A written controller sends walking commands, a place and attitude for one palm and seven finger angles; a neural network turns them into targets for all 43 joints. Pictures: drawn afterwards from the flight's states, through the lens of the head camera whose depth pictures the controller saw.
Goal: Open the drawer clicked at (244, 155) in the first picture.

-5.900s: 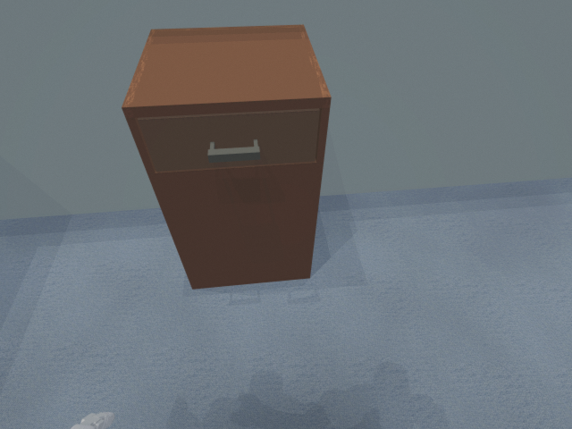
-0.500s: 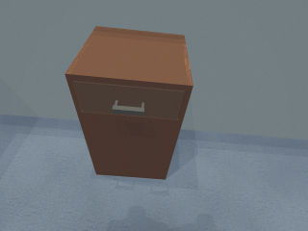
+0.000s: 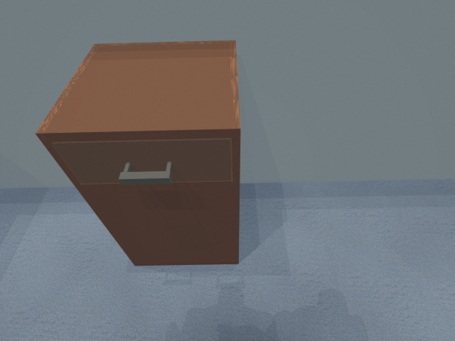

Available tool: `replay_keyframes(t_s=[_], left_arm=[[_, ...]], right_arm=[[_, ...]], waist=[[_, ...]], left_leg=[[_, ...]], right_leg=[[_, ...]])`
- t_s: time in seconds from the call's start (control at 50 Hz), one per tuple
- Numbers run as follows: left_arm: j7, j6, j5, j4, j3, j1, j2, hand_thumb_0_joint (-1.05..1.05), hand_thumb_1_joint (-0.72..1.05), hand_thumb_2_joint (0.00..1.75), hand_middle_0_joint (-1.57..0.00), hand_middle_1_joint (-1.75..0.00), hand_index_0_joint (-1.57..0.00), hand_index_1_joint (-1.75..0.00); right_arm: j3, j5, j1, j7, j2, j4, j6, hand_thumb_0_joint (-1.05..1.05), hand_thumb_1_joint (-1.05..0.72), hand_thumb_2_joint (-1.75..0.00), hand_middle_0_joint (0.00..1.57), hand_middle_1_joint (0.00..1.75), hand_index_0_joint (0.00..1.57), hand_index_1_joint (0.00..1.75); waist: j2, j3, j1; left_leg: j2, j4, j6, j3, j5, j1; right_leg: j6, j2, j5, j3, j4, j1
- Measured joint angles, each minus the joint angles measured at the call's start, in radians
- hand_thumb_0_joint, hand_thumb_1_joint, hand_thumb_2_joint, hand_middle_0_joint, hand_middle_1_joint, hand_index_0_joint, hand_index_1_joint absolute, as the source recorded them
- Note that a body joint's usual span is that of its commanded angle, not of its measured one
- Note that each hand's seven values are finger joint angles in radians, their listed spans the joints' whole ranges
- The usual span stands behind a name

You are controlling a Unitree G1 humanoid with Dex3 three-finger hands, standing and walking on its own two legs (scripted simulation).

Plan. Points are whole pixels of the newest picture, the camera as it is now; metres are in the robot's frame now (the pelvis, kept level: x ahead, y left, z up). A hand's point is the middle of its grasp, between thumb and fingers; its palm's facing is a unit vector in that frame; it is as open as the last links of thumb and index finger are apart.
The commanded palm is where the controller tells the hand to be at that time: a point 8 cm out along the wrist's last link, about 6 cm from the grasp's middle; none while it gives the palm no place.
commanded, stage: come to a stop and stand still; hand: left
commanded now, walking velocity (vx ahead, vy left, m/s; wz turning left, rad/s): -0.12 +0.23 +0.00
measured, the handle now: (147, 171) +0.51 +0.23 -0.06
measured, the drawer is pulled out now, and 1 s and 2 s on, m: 0.00 0.00 0.00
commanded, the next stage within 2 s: look again from close up in 0.90 s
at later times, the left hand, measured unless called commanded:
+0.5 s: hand out of the picture -0.05 +0.18 -0.17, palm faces +0.06 -0.98 -0.18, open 7.4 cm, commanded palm none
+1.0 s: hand out of the picture -0.05 +0.13 -0.17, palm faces +0.03 -0.99 -0.12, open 7.4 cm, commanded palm none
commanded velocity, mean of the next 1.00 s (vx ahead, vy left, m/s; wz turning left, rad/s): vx -0.01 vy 0.02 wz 0.00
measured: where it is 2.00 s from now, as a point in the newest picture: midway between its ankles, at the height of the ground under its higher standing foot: outside the picture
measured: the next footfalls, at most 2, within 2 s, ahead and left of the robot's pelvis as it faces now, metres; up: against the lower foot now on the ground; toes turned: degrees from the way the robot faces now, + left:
left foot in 0.22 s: +0.05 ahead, +0.10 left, +0.00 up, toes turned +2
right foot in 0.48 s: +0.01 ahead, -0.08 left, +0.00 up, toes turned +4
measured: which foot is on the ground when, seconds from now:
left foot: up 0.00-0.20, down 0.22-1.00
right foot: down 0.00-0.24, up 0.26-0.46, down 0.48-1.00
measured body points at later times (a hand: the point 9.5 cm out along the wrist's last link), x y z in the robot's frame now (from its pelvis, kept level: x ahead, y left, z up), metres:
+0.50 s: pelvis -0.03 +0.01 +0.00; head -0.02 +0.01 +0.45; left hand -0.05 +0.23 -0.16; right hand +0.02 -0.22 -0.15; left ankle +0.01 +0.10 -0.73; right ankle -0.05 -0.10 -0.74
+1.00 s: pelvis -0.03 -0.01 +0.01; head -0.02 +0.00 +0.46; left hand -0.05 +0.19 -0.16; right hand -0.07 -0.20 -0.15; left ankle +0.01 +0.10 -0.73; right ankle -0.05 -0.10 -0.73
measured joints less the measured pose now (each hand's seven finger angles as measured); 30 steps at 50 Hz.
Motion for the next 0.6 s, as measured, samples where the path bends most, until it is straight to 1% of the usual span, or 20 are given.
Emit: replay_keyframes(t_s=[0.12,0.16,0.2,0.22,0.24,0.26,0.28,0.32,0.36,0.38,0.4,0.44,0.48,0.5,0.54,0.6], left_arm=[[0.008,0.021,0.008,-0.031,-0.001,-0.024,0.005,-0.01,0.94,0.9,-0.2,-0.3,-0.2,-0.3],[0.008,0.028,0.01,-0.034,0.003,-0.021,0.011,-0.01,0.93,0.9,-0.2,-0.3,-0.2,-0.3],[0.006,0.037,0.009,-0.033,0.007,-0.009,0.021,-0.01,0.92,0.9,-0.2,-0.3,-0.2,-0.3],[0.006,0.043,0.007,-0.033,0.009,0.001,0.025,-0.01,0.92,0.9,-0.2,-0.3,-0.2,-0.3],[0.005,0.05,0.005,-0.031,0.012,0.009,0.029,0.0,0.91,0.9,-0.2,-0.3,-0.2,-0.3],[0.003,0.059,0.003,-0.027,0.014,0.014,0.032,0.0,0.91,0.9,-0.2,-0.3,-0.2,-0.3],[0.002,0.067,0.003,-0.022,0.016,0.023,0.034,0.0,0.91,0.9,-0.2,-0.3,-0.2,-0.3],[-0.003,0.076,0.007,-0.01,0.015,0.042,0.034,0.0,0.91,0.9,-0.2,-0.3,-0.2,-0.3],[-0.007,0.072,0.008,0.002,0.01,0.066,0.028,0.0,0.91,0.9,-0.2,-0.3,-0.19,-0.3],[-0.007,0.068,0.009,0.008,0.006,0.079,0.023,0.0,0.91,0.9,-0.2,-0.3,-0.19,-0.3],[-0.008,0.064,0.008,0.016,0.001,0.092,0.018,0.0,0.91,0.9,-0.2,-0.3,-0.19,-0.3],[-0.007,0.056,0.007,0.034,-0.009,0.117,0.007,0.0,0.91,0.9,-0.2,-0.3,-0.19,-0.3],[-0.006,0.046,0.005,0.052,-0.02,0.14,-0.001,0.0,0.91,0.9,-0.2,-0.3,-0.19,-0.3],[-0.003,0.04,0.005,0.068,-0.025,0.144,-0.01,0.0,0.91,0.9,-0.2,-0.3,-0.19,-0.3],[-0.002,0.032,0.003,0.091,-0.04,0.155,-0.031,0.0,0.91,0.9,-0.2,-0.3,-0.19,-0.3],[-0.003,0.02,-0.003,0.111,-0.053,0.175,-0.044,0.0,0.91,0.9,-0.2,-0.3,-0.19,-0.3]], right_arm=[[-0.009,0.002,-0.082,0.009,-0.009,-0.055,0.014,0.01,-0.91,-0.89,0.2,0.3,0.2,0.3],[-0.01,0.001,-0.107,0.012,-0.01,-0.079,0.012,0.01,-0.91,-0.9,0.2,0.3,0.2,0.3],[-0.01,0.0,-0.123,0.012,-0.01,-0.101,0.004,0.01,-0.91,-0.9,0.2,0.3,0.2,0.3],[-0.009,0.0,-0.126,0.012,-0.011,-0.112,-0.002,0.01,-0.91,-0.9,0.2,0.3,0.2,0.3],[-0.009,-0.002,-0.126,0.011,-0.011,-0.122,-0.008,0.01,-0.91,-0.9,0.2,0.3,0.2,0.3],[-0.007,-0.007,-0.128,0.009,-0.008,-0.128,-0.009,0.01,-0.91,-0.9,0.2,0.3,0.2,0.3],[-0.005,-0.011,-0.126,0.009,-0.004,-0.133,-0.008,0.01,-0.91,-0.9,0.2,0.3,0.2,0.3],[0.001,-0.015,-0.122,0.004,0.001,-0.136,-0.004,0.01,-0.92,-0.89,0.2,0.3,0.2,0.3],[0.005,-0.015,-0.122,-0.001,-0.001,-0.129,-0.001,0.01,-0.93,-0.89,0.2,0.3,0.2,0.3],[0.007,-0.015,-0.122,-0.002,-0.004,-0.125,-0.002,0.01,-0.93,-0.89,0.2,0.3,0.2,0.3],[0.009,-0.015,-0.122,-0.002,-0.007,-0.121,-0.003,0.01,-0.93,-0.89,0.2,0.3,0.2,0.3],[0.012,-0.014,-0.124,-0.002,-0.01,-0.112,-0.008,0.01,-0.94,-0.89,0.2,0.3,0.2,0.3],[0.016,-0.01,-0.122,-0.002,-0.009,-0.106,-0.014,0.01,-0.94,-0.89,0.2,0.3,0.2,0.3],[0.014,-0.006,-0.125,-0.004,-0.012,-0.097,-0.016,0.01,-0.94,-0.89,0.2,0.3,0.2,0.3],[0.011,0.0,-0.131,-0.005,-0.025,-0.081,-0.017,0.01,-0.95,-0.89,0.2,0.3,0.2,0.3],[0.019,0.002,-0.126,-0.001,-0.029,-0.055,-0.016,0.01,-0.95,-0.89,0.2,0.3,0.2,0.3]], waist=[[-0.038,0.003,0.029],[-0.051,0.003,0.035],[-0.063,-0.001,0.039],[-0.064,-0.006,0.04],[-0.065,-0.009,0.038],[-0.071,-0.008,0.038],[-0.076,-0.01,0.038],[-0.079,-0.021,0.039],[-0.074,-0.029,0.043],[-0.07,-0.033,0.044],[-0.066,-0.035,0.046],[-0.06,-0.04,0.049],[-0.063,-0.043,0.052],[-0.052,-0.038,0.055],[-0.021,-0.026,0.046],[-0.016,-0.022,0.036]], left_leg=[[-0.055,-0.006,-0.012,0.025,0.036,-0.049],[-0.063,-0.048,-0.01,0.026,0.056,-0.044],[-0.064,-0.147,-0.004,0.028,0.121,-0.009],[-0.06,-0.215,0.0,0.027,0.159,0.02],[-0.057,-0.25,0.024,0.029,0.236,0.027],[-0.06,-0.243,0.043,0.032,0.264,0.022],[-0.064,-0.239,0.057,0.035,0.263,0.021],[-0.072,-0.261,0.071,0.039,0.258,0.025],[-0.08,-0.296,0.076,0.042,0.273,0.031],[-0.083,-0.312,0.077,0.043,0.284,0.034],[-0.086,-0.326,0.078,0.044,0.293,0.037],[-0.091,-0.345,0.078,0.051,0.306,0.037],[-0.098,-0.342,0.074,0.061,0.307,0.028],[-0.091,-0.333,0.07,0.063,0.304,0.023],[-0.073,-0.342,0.061,0.052,0.31,0.034],[-0.06,-0.364,0.053,0.044,0.325,0.049]], right_leg=[[-0.012,-0.003,0.035,-0.006,-0.042,0.005],[-0.011,-0.004,0.04,-0.006,-0.038,-0.004],[-0.006,-0.005,0.036,-0.005,-0.017,-0.018],[-0.002,-0.002,0.029,-0.005,0.003,-0.029],[0.001,-0.002,0.019,-0.006,0.028,-0.042],[0.003,-0.003,-0.015,0.0,0.055,-0.052],[0.003,0.0,-0.079,0.018,0.092,-0.063],[0.0,0.01,-0.156,0.06,0.203,-0.09],[0.002,0.016,-0.174,0.087,0.29,-0.095],[0.006,0.016,-0.181,0.092,0.299,-0.083],[0.009,0.014,-0.19,0.093,0.285,-0.062],[0.015,0.01,-0.198,0.094,0.205,-0.005],[0.018,0.003,-0.141,0.102,0.055,0.07],[0.025,0.01,-0.121,0.104,0.015,0.087],[0.028,0.03,-0.102,0.093,-0.019,0.11],[0.021,0.044,-0.084,0.086,-0.054,0.132]])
